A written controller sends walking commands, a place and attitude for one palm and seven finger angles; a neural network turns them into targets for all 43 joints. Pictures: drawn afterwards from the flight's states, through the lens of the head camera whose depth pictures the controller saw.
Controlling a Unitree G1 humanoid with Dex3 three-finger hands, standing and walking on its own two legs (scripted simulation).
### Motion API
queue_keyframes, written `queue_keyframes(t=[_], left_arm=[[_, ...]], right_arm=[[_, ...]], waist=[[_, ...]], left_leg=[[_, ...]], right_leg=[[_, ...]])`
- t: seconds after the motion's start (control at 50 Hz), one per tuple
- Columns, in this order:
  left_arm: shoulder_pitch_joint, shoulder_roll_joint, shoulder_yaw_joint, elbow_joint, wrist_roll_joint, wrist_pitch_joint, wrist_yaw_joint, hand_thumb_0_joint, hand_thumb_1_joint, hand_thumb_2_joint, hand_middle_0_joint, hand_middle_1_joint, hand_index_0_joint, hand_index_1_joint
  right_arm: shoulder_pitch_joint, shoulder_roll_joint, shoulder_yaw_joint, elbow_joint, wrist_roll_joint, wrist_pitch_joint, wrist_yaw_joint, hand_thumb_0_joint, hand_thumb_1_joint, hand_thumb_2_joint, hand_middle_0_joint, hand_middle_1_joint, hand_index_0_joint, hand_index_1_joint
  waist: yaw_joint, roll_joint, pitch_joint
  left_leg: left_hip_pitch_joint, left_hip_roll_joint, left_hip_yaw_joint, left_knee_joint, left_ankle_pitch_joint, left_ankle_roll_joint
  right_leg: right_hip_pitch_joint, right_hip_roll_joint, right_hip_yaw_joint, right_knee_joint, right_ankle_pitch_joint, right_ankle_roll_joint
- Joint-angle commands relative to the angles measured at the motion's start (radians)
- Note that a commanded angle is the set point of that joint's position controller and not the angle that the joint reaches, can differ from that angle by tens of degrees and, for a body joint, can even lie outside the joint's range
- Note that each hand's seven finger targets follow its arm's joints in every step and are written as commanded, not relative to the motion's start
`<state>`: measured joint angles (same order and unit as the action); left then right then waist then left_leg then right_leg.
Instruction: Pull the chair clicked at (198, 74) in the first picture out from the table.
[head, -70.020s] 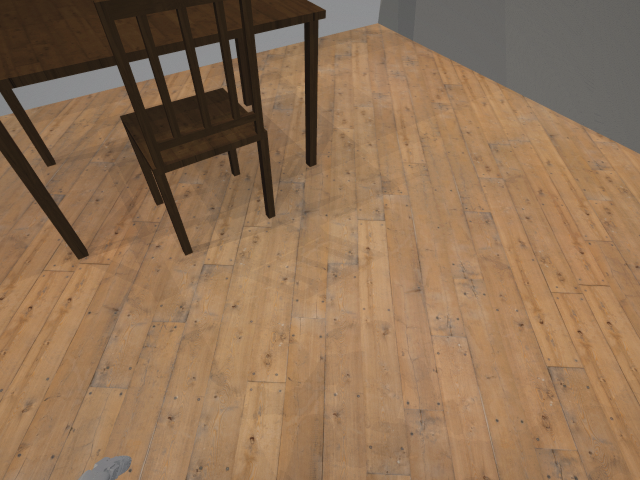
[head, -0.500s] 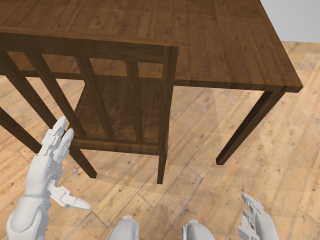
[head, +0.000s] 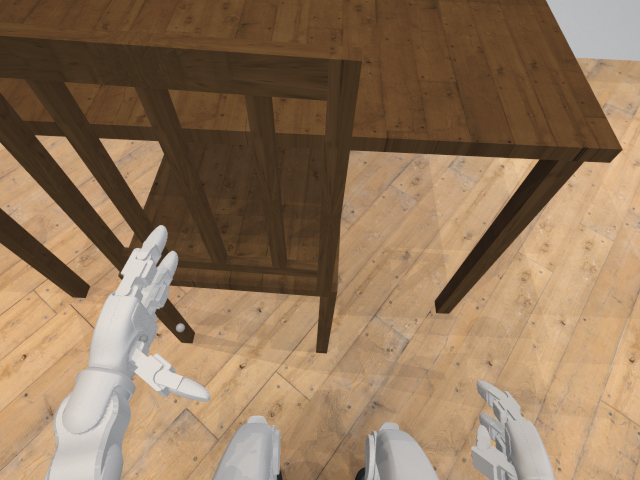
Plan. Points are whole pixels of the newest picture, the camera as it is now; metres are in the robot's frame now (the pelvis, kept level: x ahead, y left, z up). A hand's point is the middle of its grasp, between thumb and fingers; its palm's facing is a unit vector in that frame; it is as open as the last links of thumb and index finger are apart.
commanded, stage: aim the fingers beside a spindle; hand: left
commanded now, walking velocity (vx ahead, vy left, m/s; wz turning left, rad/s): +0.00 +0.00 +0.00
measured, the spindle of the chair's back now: (194, 196) +0.47 +0.19 +0.04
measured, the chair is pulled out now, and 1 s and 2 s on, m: -0.08 -0.08 -0.08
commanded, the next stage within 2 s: none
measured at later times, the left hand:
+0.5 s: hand (195, 299) +0.32 +0.16 +0.02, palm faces -0.07 -1.00 -0.04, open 16.9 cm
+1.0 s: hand (211, 314) +0.32 +0.15 -0.01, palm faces -0.12 -0.99 +0.01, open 16.9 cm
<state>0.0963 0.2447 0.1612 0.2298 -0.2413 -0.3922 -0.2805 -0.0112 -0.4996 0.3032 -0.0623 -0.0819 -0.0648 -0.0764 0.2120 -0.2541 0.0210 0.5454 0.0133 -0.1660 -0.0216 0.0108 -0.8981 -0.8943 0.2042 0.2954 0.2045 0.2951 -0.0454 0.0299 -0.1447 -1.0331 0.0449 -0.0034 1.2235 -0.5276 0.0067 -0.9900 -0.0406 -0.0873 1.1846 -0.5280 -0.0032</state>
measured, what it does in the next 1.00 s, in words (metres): stands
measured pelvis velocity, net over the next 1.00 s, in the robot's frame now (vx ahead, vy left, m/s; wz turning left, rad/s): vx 0.00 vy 0.00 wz -0.01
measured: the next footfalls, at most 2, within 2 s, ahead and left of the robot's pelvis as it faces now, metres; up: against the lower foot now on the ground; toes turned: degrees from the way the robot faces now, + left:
none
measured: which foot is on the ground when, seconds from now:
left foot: down 0.00-1.00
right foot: down 0.00-1.00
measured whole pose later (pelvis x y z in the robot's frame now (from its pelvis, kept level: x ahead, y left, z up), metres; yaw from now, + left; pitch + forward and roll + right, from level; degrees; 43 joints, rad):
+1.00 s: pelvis +0.00 +0.00 -0.02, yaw +0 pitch +22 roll -2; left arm -0.02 0.22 0.13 0.33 -0.22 -0.40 -0.25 -0.01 -0.50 0.30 -0.06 -0.08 -0.06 -0.08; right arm 0.20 -0.26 0.01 0.54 0.01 -0.10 -0.01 0.01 -0.90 -0.89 0.20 0.30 0.20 0.30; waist -0.06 0.03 -0.15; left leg -1.13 0.05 -0.01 1.29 -0.56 0.00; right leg -1.09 -0.04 -0.08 1.26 -0.56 -0.01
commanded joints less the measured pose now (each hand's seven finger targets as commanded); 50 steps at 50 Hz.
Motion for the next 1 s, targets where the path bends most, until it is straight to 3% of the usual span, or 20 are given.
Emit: queue_keyframes(t=[0.0,0.1,0.16,0.22,0.26,0.28,0.36,0.44,0.48,0.54,0.62,0.64,0.68,0.7,0.78,0.82,0.86,0.94,0.96,0.98], left_arm=[[-0.159,0.176,0.108,-0.292,-0.026,-0.122,0.032,0.000,-0.500,0.300,-0.060,-0.080,-0.060,-0.080],[-0.132,0.109,0.042,-0.156,-0.008,-0.094,0.026,0.000,-0.500,0.300,-0.060,-0.080,-0.060,-0.080],[-0.108,0.097,0.035,-0.083,-0.005,-0.058,0.008,0.000,-0.500,0.300,-0.060,-0.080,-0.060,-0.080],[-0.208,0.096,0.016,-0.159,-0.006,-0.065,0.009,0.000,-0.500,0.300,-0.060,-0.080,-0.060,-0.080],[-0.221,0.157,0.074,-0.220,-0.006,-0.094,0.031,0.000,-0.500,0.300,-0.060,-0.080,-0.060,-0.080],[-0.237,0.149,0.064,-0.258,-0.004,-0.111,0.040,0.000,-0.500,0.300,-0.060,-0.080,-0.060,-0.080],[-0.258,0.158,0.073,-0.240,0.011,-0.147,0.080,0.000,-0.500,0.300,-0.060,-0.080,-0.060,-0.080],[-0.239,0.067,-0.004,-0.077,0.027,-0.103,0.066,0.000,-0.500,0.300,-0.060,-0.080,-0.060,-0.080],[-0.226,0.069,0.002,-0.024,0.025,-0.074,0.050,0.000,-0.500,0.300,-0.060,-0.080,-0.060,-0.080],[-0.248,0.097,0.021,-0.071,0.019,-0.062,0.041,0.000,-0.500,0.300,-0.060,-0.080,-0.060,-0.080],[-0.297,0.160,0.073,-0.265,0.011,-0.121,0.076,0.000,-0.500,0.300,-0.060,-0.080,-0.060,-0.080],[-0.273,0.175,0.096,-0.283,0.007,-0.133,0.089,0.000,-0.500,0.300,-0.060,-0.080,-0.060,-0.080],[-0.246,0.203,0.134,-0.270,0.010,-0.146,0.105,0.000,-0.500,0.300,-0.060,-0.080,-0.060,-0.080],[-0.248,0.168,0.099,-0.254,0.012,-0.147,0.105,0.000,-0.500,0.300,-0.060,-0.080,-0.060,-0.080],[-0.216,0.066,0.004,-0.030,0.019,-0.090,0.057,0.000,-0.500,0.300,-0.060,-0.080,-0.060,-0.080],[-0.238,0.044,-0.025,0.027,0.013,-0.061,0.024,0.000,-0.500,0.300,-0.060,-0.080,-0.060,-0.080],[-0.269,0.046,-0.031,0.026,0.006,-0.054,0.000,0.000,-0.500,0.300,-0.060,-0.080,-0.060,-0.080],[-0.337,0.139,0.032,-0.264,-0.001,-0.123,0.031,0.000,-0.500,0.300,-0.060,-0.080,-0.060,-0.080],[-0.321,0.196,0.080,-0.316,0.002,-0.141,0.057,0.000,-0.500,0.300,-0.060,-0.080,-0.060,-0.080],[-0.302,0.207,0.097,-0.356,0.006,-0.157,0.080,0.000,-0.500,0.300,-0.060,-0.080,-0.060,-0.080]], right_arm=[[-0.001,-0.135,-0.070,-0.130,0.002,-0.051,-0.016,0.000,-0.900,-0.900,0.200,0.300,0.200,0.300],[0.001,-0.142,-0.069,-0.116,0.003,-0.034,-0.005,0.000,-0.900,-0.900,0.200,0.300,0.200,0.300],[0.009,-0.151,-0.071,-0.126,0.010,-0.017,-0.004,0.000,-0.900,-0.900,0.200,0.300,0.200,0.300],[0.002,-0.149,-0.073,-0.134,0.009,-0.013,-0.006,0.000,-0.900,-0.900,0.200,0.300,0.200,0.300],[0.005,-0.148,-0.076,-0.134,0.005,-0.015,-0.010,0.000,-0.900,-0.900,0.200,0.300,0.200,0.300],[0.003,-0.142,-0.074,-0.136,0.001,-0.017,-0.009,0.000,-0.900,-0.900,0.200,0.300,0.200,0.300],[0.009,-0.138,-0.072,-0.109,-0.007,-0.019,-0.006,0.000,-0.900,-0.900,0.200,0.300,0.200,0.300],[0.010,-0.145,-0.073,-0.100,-0.002,0.002,0.004,0.000,-0.900,-0.900,0.200,0.300,0.200,0.300],[0.016,-0.152,-0.074,-0.107,0.002,0.013,0.005,0.000,-0.900,-0.900,0.200,0.300,0.200,0.300],[0.009,-0.153,-0.078,-0.129,0.006,0.027,0.004,0.000,-0.900,-0.900,0.200,0.300,0.200,0.300],[0.002,-0.135,-0.075,-0.144,0.000,0.023,0.004,0.000,-0.900,-0.900,0.200,0.300,0.200,0.300],[0.005,-0.130,-0.076,-0.143,-0.002,0.022,0.004,0.000,-0.900,-0.900,0.200,0.300,0.200,0.300],[0.010,-0.128,-0.072,-0.131,-0.005,0.023,0.002,0.000,-0.900,-0.900,0.200,0.300,0.200,0.300],[0.005,-0.125,-0.071,-0.126,-0.004,0.023,0.003,0.000,-0.900,-0.900,0.200,0.300,0.200,0.300],[0.015,-0.142,-0.069,-0.102,0.007,0.033,0.005,0.000,-0.900,-0.900,0.200,0.300,0.200,0.300],[0.017,-0.154,-0.071,-0.105,0.013,0.036,0.001,0.000,-0.900,-0.900,0.200,0.300,0.200,0.300],[0.016,-0.157,-0.072,-0.113,0.017,0.033,-0.004,0.000,-0.900,-0.900,0.200,0.300,0.200,0.300],[0.005,-0.141,-0.079,-0.139,0.005,0.015,-0.007,0.000,-0.900,-0.900,0.200,0.300,0.200,0.300],[0.009,-0.141,-0.078,-0.137,0.001,0.011,-0.007,0.000,-0.900,-0.900,0.200,0.300,0.200,0.300],[0.014,-0.134,-0.075,-0.134,-0.004,0.010,-0.004,0.000,-0.900,-0.900,0.200,0.300,0.200,0.300]], waist=[[0.012,0.046,-0.365],[-0.012,0.016,-0.299],[-0.009,-0.024,-0.276],[-0.012,0.014,-0.321],[0.002,0.028,-0.367],[0.004,0.050,-0.398],[-0.004,0.067,-0.383],[-0.025,0.010,-0.327],[-0.019,-0.013,-0.327],[-0.004,-0.007,-0.370],[0.019,0.060,-0.472],[0.026,0.049,-0.484],[0.023,0.034,-0.467],[0.010,0.042,-0.442],[-0.040,-0.043,-0.279],[-0.045,-0.061,-0.254],[-0.043,-0.057,-0.269],[0.010,0.082,-0.477],[0.021,0.109,-0.497],[0.031,0.124,-0.530]], left_leg=[[0.263,-0.029,-0.031,-0.168,0.285,0.017],[0.211,-0.029,-0.032,-0.157,0.237,0.015],[0.167,-0.033,-0.028,-0.152,0.213,0.018],[0.192,-0.032,-0.028,-0.141,0.228,0.019],[0.219,-0.028,-0.032,-0.137,0.270,0.018],[0.242,-0.029,-0.033,-0.138,0.293,0.018],[0.250,-0.024,-0.041,-0.124,0.321,0.014],[0.185,-0.028,-0.036,-0.114,0.240,0.014],[0.153,-0.031,-0.029,-0.107,0.233,0.016],[0.155,-0.033,-0.024,-0.105,0.242,0.017],[0.242,-0.030,-0.026,-0.110,0.344,0.016],[0.254,-0.029,-0.025,-0.111,0.354,0.016],[0.240,-0.027,-0.026,-0.112,0.365,0.016],[0.232,-0.030,-0.023,-0.107,0.357,0.017],[0.126,-0.031,-0.022,-0.105,0.205,0.019],[0.088,-0.036,-0.021,-0.097,0.146,0.021],[0.087,-0.038,-0.019,-0.088,0.149,0.025],[0.253,-0.032,-0.026,-0.101,0.322,0.020],[0.281,-0.028,-0.031,-0.103,0.368,0.017],[0.324,-0.026,-0.035,-0.111,0.407,0.014]], right_leg=[[0.189,0.036,0.039,-0.160,0.225,-0.018],[0.135,0.038,0.030,-0.151,0.194,-0.015],[0.139,0.038,0.034,-0.153,0.185,-0.016],[0.133,0.033,0.038,-0.142,0.199,-0.017],[0.147,0.036,0.038,-0.129,0.223,-0.020],[0.151,0.034,0.039,-0.125,0.235,-0.020],[0.110,0.037,0.033,-0.108,0.237,-0.022],[0.072,0.036,0.030,-0.108,0.194,-0.018],[0.090,0.035,0.035,-0.107,0.207,-0.018],[0.118,0.031,0.043,-0.104,0.225,-0.018],[0.169,0.031,0.049,-0.090,0.299,-0.021],[0.183,0.034,0.050,-0.094,0.303,-0.019],[0.188,0.038,0.049,-0.093,0.316,-0.018],[0.176,0.037,0.051,-0.095,0.317,-0.016],[0.093,0.042,0.041,-0.126,0.194,-0.011],[0.074,0.039,0.049,-0.137,0.140,-0.011],[0.082,0.036,0.055,-0.138,0.143,-0.015],[0.151,0.029,0.054,-0.100,0.276,-0.023],[0.154,0.032,0.050,-0.089,0.297,-0.026],[0.157,0.033,0.048,-0.088,0.315,-0.026]])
